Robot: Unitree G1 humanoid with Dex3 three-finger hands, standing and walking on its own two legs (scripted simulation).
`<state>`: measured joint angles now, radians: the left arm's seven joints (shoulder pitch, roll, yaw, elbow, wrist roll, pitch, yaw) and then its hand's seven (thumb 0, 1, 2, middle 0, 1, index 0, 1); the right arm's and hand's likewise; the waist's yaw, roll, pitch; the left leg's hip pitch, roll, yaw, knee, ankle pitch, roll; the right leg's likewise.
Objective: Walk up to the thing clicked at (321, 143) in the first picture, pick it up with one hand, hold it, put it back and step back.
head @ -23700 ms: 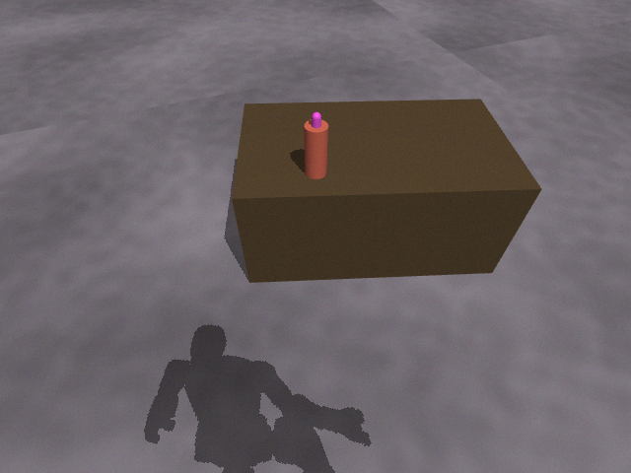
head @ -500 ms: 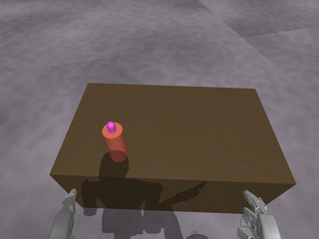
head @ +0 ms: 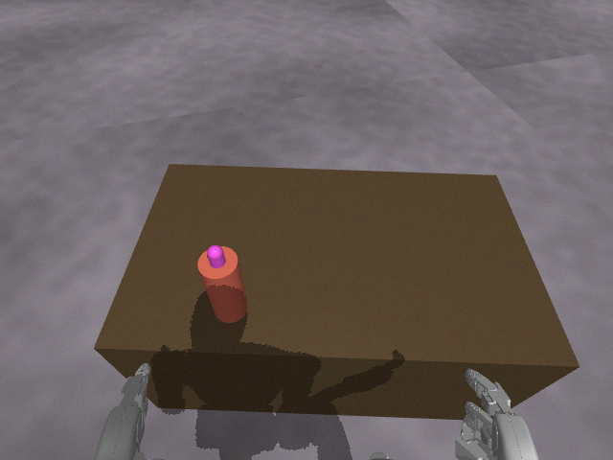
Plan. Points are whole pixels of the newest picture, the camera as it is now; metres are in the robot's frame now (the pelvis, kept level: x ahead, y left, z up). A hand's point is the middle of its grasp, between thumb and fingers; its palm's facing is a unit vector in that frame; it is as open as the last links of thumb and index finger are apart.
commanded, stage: home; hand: left
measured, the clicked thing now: (223, 281) +0.47 +0.18 -0.16
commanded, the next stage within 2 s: stand in 0.86 s
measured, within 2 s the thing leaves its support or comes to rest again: neither
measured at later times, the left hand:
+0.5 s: hand (170, 457) +0.16 +0.18 -0.05, palm faces +0.12 -0.96 -0.26, open 17.3 cm
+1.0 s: hand out of the picture +0.15 +0.18 -0.05, palm faces +0.13 -0.95 -0.29, open 17.6 cm
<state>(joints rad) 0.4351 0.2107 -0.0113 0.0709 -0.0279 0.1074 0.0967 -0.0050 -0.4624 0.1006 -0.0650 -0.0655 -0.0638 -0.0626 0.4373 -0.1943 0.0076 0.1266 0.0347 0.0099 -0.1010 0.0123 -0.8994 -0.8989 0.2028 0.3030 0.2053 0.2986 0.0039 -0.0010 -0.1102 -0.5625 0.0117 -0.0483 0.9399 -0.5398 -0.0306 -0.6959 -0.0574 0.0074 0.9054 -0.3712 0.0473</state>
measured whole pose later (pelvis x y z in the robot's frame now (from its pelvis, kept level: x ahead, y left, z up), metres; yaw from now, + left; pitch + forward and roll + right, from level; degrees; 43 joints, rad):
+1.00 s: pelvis -0.02 +0.00 +0.00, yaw +1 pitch +7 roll -2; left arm 0.47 0.22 -0.01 -0.03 -0.01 0.23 0.15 -0.01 -0.57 0.04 -0.06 -0.05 -0.06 -0.05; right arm 0.28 -0.20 0.03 0.50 0.02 -0.13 -0.16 0.01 -0.90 -0.90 0.20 0.30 0.21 0.30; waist -0.01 0.02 -0.10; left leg -0.57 0.03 -0.08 0.98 -0.54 -0.04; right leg -0.67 -0.05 -0.03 0.90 -0.35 0.04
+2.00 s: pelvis -0.02 -0.02 +0.05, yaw +3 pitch -5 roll +0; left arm 0.13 0.33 0.02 1.15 0.02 -0.01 0.01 0.01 0.90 0.90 -0.21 -0.30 -0.21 -0.30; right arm 0.21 -0.33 -0.01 1.08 -0.02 0.00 -0.01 0.00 -0.90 -0.90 0.20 0.30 0.21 0.30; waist 0.01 0.02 0.07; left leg -0.10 0.02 -0.10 0.45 -0.28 -0.05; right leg -0.21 -0.06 -0.07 0.46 -0.16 0.02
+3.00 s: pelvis +0.00 -0.02 +0.06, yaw +2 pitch -3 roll +0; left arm 0.08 0.33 0.02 1.17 0.01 -0.01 0.00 0.01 0.91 0.90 -0.21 -0.30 -0.21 -0.30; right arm 0.14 -0.35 0.00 1.10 -0.01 -0.01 -0.01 0.00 -0.90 -0.90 0.20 0.30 0.21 0.30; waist 0.01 0.02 0.07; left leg -0.06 0.03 -0.09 0.36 -0.26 -0.05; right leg -0.19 -0.05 -0.05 0.40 -0.16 0.02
